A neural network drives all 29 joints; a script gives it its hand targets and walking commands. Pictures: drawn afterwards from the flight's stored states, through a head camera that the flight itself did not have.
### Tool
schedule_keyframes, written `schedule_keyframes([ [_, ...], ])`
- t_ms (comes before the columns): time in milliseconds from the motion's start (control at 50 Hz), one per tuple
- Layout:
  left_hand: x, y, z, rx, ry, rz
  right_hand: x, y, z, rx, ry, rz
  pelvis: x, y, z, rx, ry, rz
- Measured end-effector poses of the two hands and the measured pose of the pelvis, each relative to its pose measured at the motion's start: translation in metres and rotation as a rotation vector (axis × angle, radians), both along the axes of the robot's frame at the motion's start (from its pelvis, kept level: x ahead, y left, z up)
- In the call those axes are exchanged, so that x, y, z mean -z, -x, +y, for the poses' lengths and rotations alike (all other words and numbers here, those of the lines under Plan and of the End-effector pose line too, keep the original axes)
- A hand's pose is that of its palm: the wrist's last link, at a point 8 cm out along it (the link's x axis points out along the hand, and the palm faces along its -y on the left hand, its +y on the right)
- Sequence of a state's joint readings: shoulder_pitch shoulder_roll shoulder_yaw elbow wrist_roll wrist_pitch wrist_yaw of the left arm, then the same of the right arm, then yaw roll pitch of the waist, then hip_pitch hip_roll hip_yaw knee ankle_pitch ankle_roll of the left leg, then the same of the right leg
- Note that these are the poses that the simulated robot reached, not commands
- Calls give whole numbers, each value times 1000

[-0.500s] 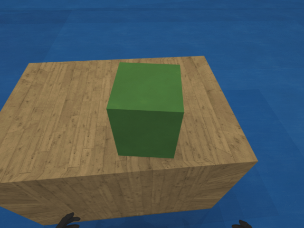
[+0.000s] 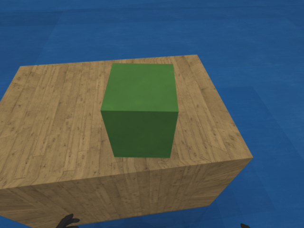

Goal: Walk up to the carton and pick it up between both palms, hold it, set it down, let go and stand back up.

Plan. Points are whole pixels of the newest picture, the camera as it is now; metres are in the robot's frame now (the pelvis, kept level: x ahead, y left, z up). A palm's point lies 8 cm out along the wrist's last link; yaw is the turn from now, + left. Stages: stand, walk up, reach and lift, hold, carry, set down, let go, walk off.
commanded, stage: stand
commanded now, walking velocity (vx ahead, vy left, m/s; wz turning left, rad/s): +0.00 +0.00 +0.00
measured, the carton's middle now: (142, 112) +0.47 +0.04 +0.00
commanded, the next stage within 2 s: none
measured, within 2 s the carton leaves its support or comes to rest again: neither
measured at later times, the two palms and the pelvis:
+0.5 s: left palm out of the picture +0.11 +0.25 -0.10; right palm out of the picture +0.06 -0.27 -0.10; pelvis +0.00 +0.00 +0.00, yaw -2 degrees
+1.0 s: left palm out of the picture +0.11 +0.25 -0.10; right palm out of the picture +0.05 -0.28 -0.11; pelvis +0.00 +0.00 +0.00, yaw -3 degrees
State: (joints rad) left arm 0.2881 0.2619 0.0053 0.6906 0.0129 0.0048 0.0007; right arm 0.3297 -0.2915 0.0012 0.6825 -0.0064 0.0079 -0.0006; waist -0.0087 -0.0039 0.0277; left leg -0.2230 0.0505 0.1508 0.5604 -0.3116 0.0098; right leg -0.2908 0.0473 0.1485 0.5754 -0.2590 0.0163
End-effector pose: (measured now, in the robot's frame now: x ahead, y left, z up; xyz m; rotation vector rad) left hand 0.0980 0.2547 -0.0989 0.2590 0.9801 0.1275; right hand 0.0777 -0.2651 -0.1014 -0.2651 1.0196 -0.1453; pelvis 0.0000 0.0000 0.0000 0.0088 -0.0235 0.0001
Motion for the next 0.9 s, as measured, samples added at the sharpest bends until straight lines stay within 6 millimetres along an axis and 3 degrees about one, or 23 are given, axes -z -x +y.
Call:
schedule_keyframes([
  [900,0,-14,-2,51,-18,9,5,29,-11,64,13,51,1,-1,-1,50,-4,1],
])
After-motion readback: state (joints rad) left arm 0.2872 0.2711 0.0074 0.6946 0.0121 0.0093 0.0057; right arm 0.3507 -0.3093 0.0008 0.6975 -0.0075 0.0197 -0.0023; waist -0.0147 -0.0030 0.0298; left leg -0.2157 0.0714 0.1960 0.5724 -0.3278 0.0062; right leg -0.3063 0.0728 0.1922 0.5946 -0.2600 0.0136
